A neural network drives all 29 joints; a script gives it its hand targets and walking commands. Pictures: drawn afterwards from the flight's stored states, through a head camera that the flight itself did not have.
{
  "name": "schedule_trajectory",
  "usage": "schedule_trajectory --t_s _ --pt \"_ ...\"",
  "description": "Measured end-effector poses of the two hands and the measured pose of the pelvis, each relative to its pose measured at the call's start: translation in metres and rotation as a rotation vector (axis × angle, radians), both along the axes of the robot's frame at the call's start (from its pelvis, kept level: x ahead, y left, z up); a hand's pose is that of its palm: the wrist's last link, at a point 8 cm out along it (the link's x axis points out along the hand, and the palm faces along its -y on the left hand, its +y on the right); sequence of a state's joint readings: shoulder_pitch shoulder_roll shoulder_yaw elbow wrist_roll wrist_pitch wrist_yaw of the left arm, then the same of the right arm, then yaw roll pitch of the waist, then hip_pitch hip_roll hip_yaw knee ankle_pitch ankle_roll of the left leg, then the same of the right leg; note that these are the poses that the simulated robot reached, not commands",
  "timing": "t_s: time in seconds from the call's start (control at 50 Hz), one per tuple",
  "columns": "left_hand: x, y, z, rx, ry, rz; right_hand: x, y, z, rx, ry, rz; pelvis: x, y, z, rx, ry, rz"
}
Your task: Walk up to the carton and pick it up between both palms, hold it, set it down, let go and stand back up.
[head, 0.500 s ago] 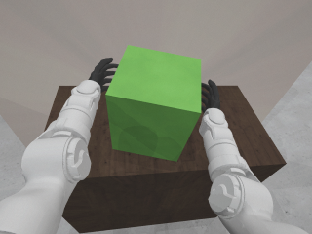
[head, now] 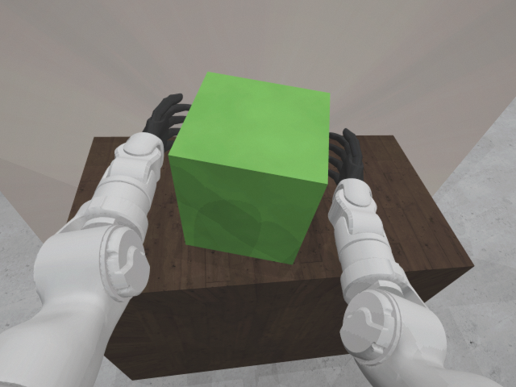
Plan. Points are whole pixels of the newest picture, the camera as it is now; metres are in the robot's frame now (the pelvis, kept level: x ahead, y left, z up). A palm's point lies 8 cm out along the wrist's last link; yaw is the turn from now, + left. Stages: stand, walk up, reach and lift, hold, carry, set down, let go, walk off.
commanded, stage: set down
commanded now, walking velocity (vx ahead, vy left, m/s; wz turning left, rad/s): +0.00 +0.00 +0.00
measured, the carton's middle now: (252, 174) +0.47 -0.03 +0.06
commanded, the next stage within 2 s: none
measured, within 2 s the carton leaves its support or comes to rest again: neither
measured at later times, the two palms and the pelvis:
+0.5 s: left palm (158, 139) +0.48 +0.13 +0.13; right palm (347, 180) +0.41 -0.17 +0.11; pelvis +0.00 +0.00 +0.00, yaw +0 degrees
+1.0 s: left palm (161, 153) +0.48 +0.12 +0.11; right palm (339, 201) +0.40 -0.17 +0.07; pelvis +0.00 +0.00 +0.00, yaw -1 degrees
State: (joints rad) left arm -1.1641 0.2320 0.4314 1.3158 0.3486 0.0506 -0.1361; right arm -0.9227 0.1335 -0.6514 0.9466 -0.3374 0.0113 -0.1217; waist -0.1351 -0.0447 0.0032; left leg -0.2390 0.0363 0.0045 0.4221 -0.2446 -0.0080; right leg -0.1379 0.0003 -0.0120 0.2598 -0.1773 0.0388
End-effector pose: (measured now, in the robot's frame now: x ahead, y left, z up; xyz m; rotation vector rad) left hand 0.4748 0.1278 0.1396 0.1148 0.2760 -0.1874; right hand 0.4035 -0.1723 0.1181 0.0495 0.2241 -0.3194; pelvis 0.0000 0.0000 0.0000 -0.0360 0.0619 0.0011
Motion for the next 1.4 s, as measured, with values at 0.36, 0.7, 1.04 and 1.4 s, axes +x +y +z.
schedule_trajectory --t_s 0.36,0.7,1.04,1.4 --pt "0.005 0.0 -0.003 0.004 -0.007 -0.018 0.003 -0.001 -0.004 -0.006 -0.009 -0.002 0.002 0.001 0.0 0.0 0.007 -0.004" --pt "0.008 -0.001 -0.01 -0.038 -0.017 -0.008 0.005 -0.003 -0.008 -0.005 -0.018 -0.001 0.003 0.002 0.0 0.001 0.017 -0.009" --pt "0.002 -0.003 -0.035 -0.058 0.077 0.113 -0.005 -0.001 -0.054 0.023 0.077 0.003 -0.003 -0.004 -0.003 0.011 0.149 -0.021" --pt "-0.048 0.009 -0.044 -0.08 0.051 0.092 -0.047 0.009 -0.036 -0.032 0.051 -0.014 -0.037 -0.006 -0.004 0.015 0.109 -0.023"
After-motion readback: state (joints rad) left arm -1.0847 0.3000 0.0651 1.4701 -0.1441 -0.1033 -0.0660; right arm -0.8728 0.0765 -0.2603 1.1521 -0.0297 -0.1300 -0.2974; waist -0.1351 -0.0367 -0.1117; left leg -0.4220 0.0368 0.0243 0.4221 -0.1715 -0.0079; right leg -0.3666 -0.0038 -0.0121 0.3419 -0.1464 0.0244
